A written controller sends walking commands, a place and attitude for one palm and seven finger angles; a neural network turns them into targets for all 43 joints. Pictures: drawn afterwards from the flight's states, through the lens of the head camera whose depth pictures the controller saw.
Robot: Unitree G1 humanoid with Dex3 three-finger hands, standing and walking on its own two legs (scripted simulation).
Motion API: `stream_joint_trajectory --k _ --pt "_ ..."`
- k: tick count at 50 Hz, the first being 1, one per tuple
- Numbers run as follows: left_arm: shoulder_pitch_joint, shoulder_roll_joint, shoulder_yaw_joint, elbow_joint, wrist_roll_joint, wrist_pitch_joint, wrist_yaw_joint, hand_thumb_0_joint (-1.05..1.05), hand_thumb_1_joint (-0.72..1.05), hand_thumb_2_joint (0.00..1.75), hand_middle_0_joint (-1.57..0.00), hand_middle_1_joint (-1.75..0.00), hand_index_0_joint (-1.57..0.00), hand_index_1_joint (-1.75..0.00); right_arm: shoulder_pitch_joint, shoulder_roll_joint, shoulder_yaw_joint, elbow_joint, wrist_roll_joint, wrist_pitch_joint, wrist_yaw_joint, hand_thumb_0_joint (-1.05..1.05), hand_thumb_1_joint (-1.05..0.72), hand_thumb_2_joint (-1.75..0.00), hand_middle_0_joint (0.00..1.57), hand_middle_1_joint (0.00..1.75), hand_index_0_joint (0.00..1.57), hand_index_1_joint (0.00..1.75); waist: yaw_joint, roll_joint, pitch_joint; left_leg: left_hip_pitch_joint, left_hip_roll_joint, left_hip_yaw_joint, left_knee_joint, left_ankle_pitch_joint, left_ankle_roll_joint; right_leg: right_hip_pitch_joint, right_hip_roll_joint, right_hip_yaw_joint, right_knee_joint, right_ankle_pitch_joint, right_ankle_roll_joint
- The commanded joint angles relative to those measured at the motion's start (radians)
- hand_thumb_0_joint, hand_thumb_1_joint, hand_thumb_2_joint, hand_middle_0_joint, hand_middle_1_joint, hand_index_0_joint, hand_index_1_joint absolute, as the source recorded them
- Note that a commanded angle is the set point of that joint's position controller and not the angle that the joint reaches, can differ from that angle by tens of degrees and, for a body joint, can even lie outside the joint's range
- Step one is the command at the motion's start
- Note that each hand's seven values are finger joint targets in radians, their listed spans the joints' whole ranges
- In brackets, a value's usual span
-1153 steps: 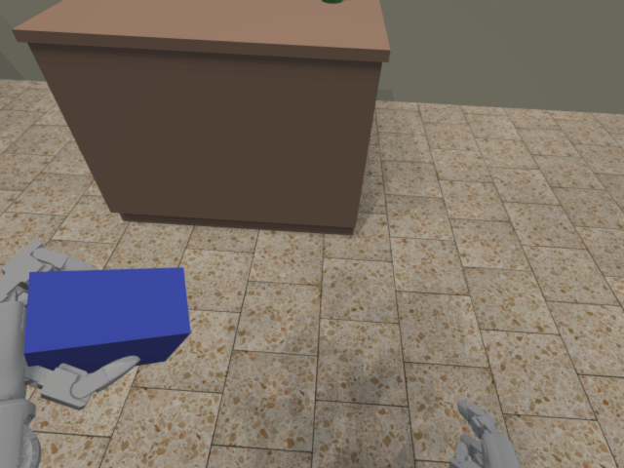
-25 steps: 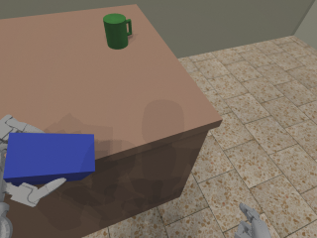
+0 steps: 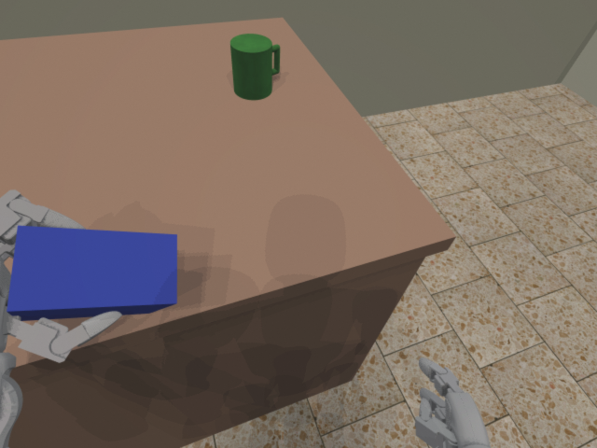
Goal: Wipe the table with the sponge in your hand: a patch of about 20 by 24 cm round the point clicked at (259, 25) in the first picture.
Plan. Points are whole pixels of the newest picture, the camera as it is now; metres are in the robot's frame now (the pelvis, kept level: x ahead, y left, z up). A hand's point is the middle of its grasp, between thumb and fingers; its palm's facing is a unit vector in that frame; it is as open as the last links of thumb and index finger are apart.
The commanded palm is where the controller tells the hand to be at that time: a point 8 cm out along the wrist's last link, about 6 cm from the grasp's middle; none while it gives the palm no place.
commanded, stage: come to a stop and stand still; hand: left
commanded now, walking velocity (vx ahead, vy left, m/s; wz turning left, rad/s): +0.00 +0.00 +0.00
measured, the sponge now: (119, 278) +0.24 +0.22 +0.15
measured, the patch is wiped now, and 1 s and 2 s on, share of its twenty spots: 0.00 0.00 0.00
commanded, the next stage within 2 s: look again from close up in 0.10 s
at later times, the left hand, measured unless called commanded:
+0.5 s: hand (82, 301) +0.20 +0.23 +0.16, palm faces +0.41 -0.85 -0.34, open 10.7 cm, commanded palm +0.15 +0.26 +0.18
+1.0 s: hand (77, 269) +0.23 +0.24 +0.18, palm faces +0.41 -0.82 -0.39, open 10.7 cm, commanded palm +0.15 +0.26 +0.18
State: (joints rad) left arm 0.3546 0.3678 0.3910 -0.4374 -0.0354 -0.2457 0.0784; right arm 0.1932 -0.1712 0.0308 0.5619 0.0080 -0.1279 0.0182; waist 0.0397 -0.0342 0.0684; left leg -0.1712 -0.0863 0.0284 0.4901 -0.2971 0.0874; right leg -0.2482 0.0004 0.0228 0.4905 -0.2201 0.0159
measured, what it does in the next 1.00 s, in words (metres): stands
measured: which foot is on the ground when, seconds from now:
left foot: down 0.00-1.00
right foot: down 0.00-1.00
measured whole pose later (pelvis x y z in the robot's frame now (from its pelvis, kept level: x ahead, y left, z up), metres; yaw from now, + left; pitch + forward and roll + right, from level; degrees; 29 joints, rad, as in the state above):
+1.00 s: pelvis -0.01 -0.02 +0.00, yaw -1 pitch -1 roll -1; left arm 0.31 0.39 0.42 -0.35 -0.05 -0.26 0.08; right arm 0.21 -0.20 0.02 0.56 0.02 -0.14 0.02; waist 0.02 0.00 0.04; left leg -0.20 -0.05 0.04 0.48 -0.28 0.06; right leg -0.27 0.04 0.03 0.45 -0.17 -0.01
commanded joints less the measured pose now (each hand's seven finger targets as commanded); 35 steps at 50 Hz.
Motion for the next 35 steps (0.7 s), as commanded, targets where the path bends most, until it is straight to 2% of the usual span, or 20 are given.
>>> stream_joint_trajectory --k 1,2,4,7,8,9,11,14,17,18,21,22,23,25,27,28,30,32,33,35 --pt "-0.056 0.135 0.052 -0.23 0.003 -0.043 0.02 0.0 0.1 1.3 -1.2 -1.6 -1.2 -1.6 -0.061 -0.157 -0.076 -0.157 0.005 -0.042 -0.015 0.0 -0.9 -0.9 0.2 0.3 0.2 0.3 -0.016 0.122 -0.167 0.004 0.19 -0.108 -0.106 0.495 -0.144 0.114 -0.018 -0.029 0.001 0.154 -0.038" --pt "-0.055 0.143 0.058 -0.248 0.005 -0.038 0.023 0.0 0.1 1.3 -1.2 -1.6 -1.2 -1.6 -0.08 -0.152 -0.069 -0.158 0.008 -0.043 -0.014 0.0 -0.9 -0.9 0.2 0.3 0.2 0.3 -0.015 0.137 -0.173 0.028 0.186 -0.097 -0.107 0.499 -0.146 0.097 -0.013 -0.028 0.004 0.146 -0.038" --pt "-0.05 0.129 0.046 -0.228 0.003 -0.034 0.027 0.0 0.1 1.3 -1.2 -1.6 -1.2 -1.6 -0.07 -0.154 -0.071 -0.16 0.005 -0.033 -0.018 0.0 -0.9 -0.9 0.2 0.3 0.2 0.3 -0.017 0.123 -0.161 -0.007 0.185 -0.109 -0.102 0.479 -0.144 0.127 -0.019 -0.029 -0.016 0.171 -0.039" --pt "-0.048 0.149 0.066 -0.238 0.003 -0.033 0.035 0.0 0.1 1.3 -1.2 -1.6 -1.2 -1.6 -0.084 -0.155 -0.07 -0.159 0.008 -0.032 -0.024 0.0 -0.9 -0.9 0.2 0.3 0.2 0.3 -0.016 0.111 -0.172 -0.024 0.164 -0.09 -0.102 0.402 -0.141 0.156 -0.023 -0.012 -0.035 0.223 -0.045" --pt "-0.037 0.124 0.045 -0.21 0.0 -0.033 0.034 0.0 0.1 1.3 -1.2 -1.6 -1.2 -1.6 -0.073 -0.154 -0.069 -0.156 0.006 -0.027 -0.026 0.0 -0.9 -0.9 0.2 0.3 0.2 0.3 -0.018 0.097 -0.159 -0.04 0.163 -0.098 -0.107 0.374 -0.139 0.157 -0.029 -0.016 -0.043 0.215 -0.045" --pt "-0.04 0.134 0.051 -0.225 0.002 -0.033 0.036 0.0 0.1 1.3 -1.2 -1.6 -1.2 -1.6 -0.074 -0.155 -0.072 -0.158 0.006 -0.026 -0.028 0.0 -0.9 -0.9 0.2 0.3 0.2 0.3 -0.017 0.11 -0.166 -0.042 0.163 -0.095 -0.108 0.363 -0.136 0.171 -0.031 -0.008 -0.046 0.229 -0.047" --pt "-0.03 0.136 0.053 -0.22 -0.001 -0.034 0.038 0.0 0.1 1.3 -1.2 -1.6 -1.2 -1.6 -0.072 -0.154 -0.073 -0.161 0.006 -0.027 -0.032 0.0 -0.9 -0.9 0.2 0.3 0.2 0.3 -0.018 0.075 -0.173 -0.053 0.153 -0.092 -0.099 0.318 -0.118 0.192 -0.043 0.013 -0.065 0.262 -0.051" --pt "-0.019 0.134 0.048 -0.212 -0.003 -0.031 0.041 0.0 0.1 1.3 -1.2 -1.6 -1.2 -1.6 -0.077 -0.156 -0.07 -0.157 0.005 -0.024 -0.037 0.0 -0.9 -0.9 0.2 0.3 0.2 0.3 -0.018 0.097 -0.163 -0.062 0.147 -0.092 -0.115 0.275 -0.112 0.187 -0.043 0.014 -0.078 0.243 -0.05" --pt "-0.007 0.148 0.061 -0.209 -0.004 -0.03 0.043 0.0 0.1 1.3 -1.2 -1.6 -1.2 -1.6 -0.092 -0.156 -0.068 -0.155 0.007 -0.03 -0.042 0.0 -0.9 -0.9 0.2 0.3 0.2 0.3 -0.015 0.081 -0.157 -0.057 0.138 -0.088 -0.122 0.214 -0.097 0.169 -0.045 0.032 -0.101 0.218 -0.049" --pt "-0.008 0.12 0.034 -0.2 -0.006 -0.031 0.041 0.0 0.1 1.3 -1.2 -1.6 -1.2 -1.6 -0.079 -0.157 -0.067 -0.152 0.004 -0.028 -0.042 0.0 -0.9 -0.9 0.2 0.3 0.2 0.3 -0.019 0.073 -0.157 -0.066 0.138 -0.093 -0.126 0.205 -0.094 0.175 -0.046 0.024 -0.102 0.203 -0.049" --pt "-0.011 0.139 0.046 -0.202 -0.005 -0.031 0.042 0.0 0.1 1.3 -1.2 -1.6 -1.2 -1.6 -0.08 -0.159 -0.07 -0.154 0.004 -0.032 -0.046 0.0 -0.9 -0.9 0.2 0.3 0.2 0.3 -0.015 0.065 -0.143 -0.083 0.139 -0.096 -0.136 0.154 -0.08 0.179 -0.05 0.042 -0.12 0.177 -0.047" --pt "-0.013 0.153 0.061 -0.21 -0.003 -0.029 0.044 0.0 0.1 1.3 -1.2 -1.6 -1.2 -1.6 -0.092 -0.159 -0.068 -0.15 0.005 -0.033 -0.049 0.0 -0.9 -0.9 0.2 0.3 0.2 0.3 -0.015 0.083 -0.142 -0.071 0.133 -0.09 -0.138 0.143 -0.08 0.163 -0.046 0.044 -0.126 0.164 -0.047" --pt "-0.006 0.131 0.042 -0.185 -0.006 -0.029 0.043 0.0 0.1 1.3 -1.2 -1.6 -1.2 -1.6 -0.082 -0.158 -0.066 -0.148 0.003 -0.031 -0.049 0.0 -0.9 -0.9 0.2 0.3 0.2 0.3 -0.017 0.064 -0.136 -0.081 0.135 -0.094 -0.144 0.125 -0.077 0.164 -0.047 0.036 -0.132 0.139 -0.045" --pt "-0.021 0.141 0.045 -0.194 -0.003 -0.03 0.042 0.0 0.1 1.3 -1.2 -1.6 -1.2 -1.6 -0.08 -0.163 -0.07 -0.149 0.004 -0.034 -0.05 0.0 -0.9 -0.9 0.2 0.3 0.2 0.3 -0.015 0.08 -0.12 -0.097 0.134 -0.097 -0.154 0.091 -0.072 0.162 -0.044 0.048 -0.139 0.112 -0.045" --pt "-0.023 0.159 0.063 -0.212 0.0 -0.03 0.045 0.0 0.1 1.3 -1.2 -1.6 -1.2 -1.6 -0.091 -0.16 -0.07 -0.147 0.005 -0.038 -0.051 0.0 -0.9 -0.9 0.2 0.3 0.2 0.3 -0.015 0.076 -0.131 -0.082 0.129 -0.092 -0.149 0.085 -0.07 0.155 -0.042 0.054 -0.148 0.105 -0.045" --pt "-0.022 0.136 0.043 -0.205 -0.001 -0.033 0.042 0.0 0.1 1.3 -1.2 -1.6 -1.2 -1.6 -0.08 -0.162 -0.07 -0.143 0.002 -0.037 -0.051 0.0 -0.9 -0.9 0.2 0.3 0.2 0.3 -0.017 0.083 -0.144 -0.087 0.129 -0.092 -0.149 0.076 -0.067 0.168 -0.046 0.047 -0.146 0.09 -0.045" --pt "-0.012 0.14 0.045 -0.199 -0.001 -0.032 0.042 0.0 0.1 1.3 -1.2 -1.6 -1.2 -1.6 -0.076 -0.163 -0.074 -0.146 0.003 -0.04 -0.05 0.0 -0.9 -0.9 0.2 0.3 0.2 0.3 -0.015 0.062 -0.136 -0.096 0.126 -0.092 -0.141 0.062 -0.062 0.17 -0.053 0.06 -0.154 0.076 -0.047" --pt "-0.007 0.15 0.054 -0.206 -0.001 -0.029 0.043 0.0 0.1 1.3 -1.2 -1.6 -1.2 -1.6 -0.085 -0.163 -0.073 -0.141 0.005 -0.044 -0.05 0.0 -0.9 -0.9 0.2 0.3 0.2 0.3 -0.016 0.072 -0.124 -0.073 0.121 -0.09 -0.139 0.058 -0.064 0.13 -0.048 0.068 -0.166 0.049 -0.049" --pt "-0.007 0.131 0.037 -0.191 -0.002 -0.029 0.042 0.0 0.1 1.3 -1.2 -1.6 -1.2 -1.6 -0.075 -0.162 -0.07 -0.139 0.001 -0.04 -0.05 0.0 -0.9 -0.9 0.2 0.3 0.2 0.3 -0.018 0.069 -0.118 -0.086 0.125 -0.098 -0.149 0.04 -0.062 0.133 -0.049 0.059 -0.166 0.026 -0.048" --pt "-0.016 0.14 0.045 -0.199 0.0 -0.028 0.043 0.0 0.1 1.3 -1.2 -1.6 -1.2 -1.6 -0.074 -0.164 -0.074 -0.142 0.002 -0.043 -0.05 0.0 -0.9 -0.9 0.2 0.3 0.2 0.3 -0.016 0.054 -0.113 -0.098 0.129 -0.102 -0.154 0.046 -0.06 0.147 -0.045 0.061 -0.16 0.044 -0.046"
